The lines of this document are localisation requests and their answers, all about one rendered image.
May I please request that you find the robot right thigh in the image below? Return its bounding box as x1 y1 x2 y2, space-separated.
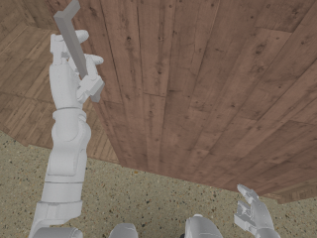
184 216 223 238

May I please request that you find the right robot forearm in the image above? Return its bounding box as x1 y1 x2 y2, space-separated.
255 228 281 238

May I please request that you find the robot thigh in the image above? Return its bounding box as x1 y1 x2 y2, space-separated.
184 216 223 238
108 223 139 238

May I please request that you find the robot left thigh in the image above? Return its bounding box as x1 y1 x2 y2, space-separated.
108 223 139 238

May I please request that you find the right robot hand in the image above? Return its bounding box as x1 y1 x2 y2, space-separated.
234 183 274 237

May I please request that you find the left robot hand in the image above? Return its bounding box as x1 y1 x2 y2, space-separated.
49 30 104 110

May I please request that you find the left robot upper arm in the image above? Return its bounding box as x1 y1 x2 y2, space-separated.
33 227 83 238

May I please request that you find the handle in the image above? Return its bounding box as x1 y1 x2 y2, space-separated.
53 0 105 103

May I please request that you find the wardrobe door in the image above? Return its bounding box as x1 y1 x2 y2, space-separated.
270 178 317 196
44 0 317 196

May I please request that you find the left robot forearm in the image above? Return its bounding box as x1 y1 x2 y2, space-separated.
28 107 91 238

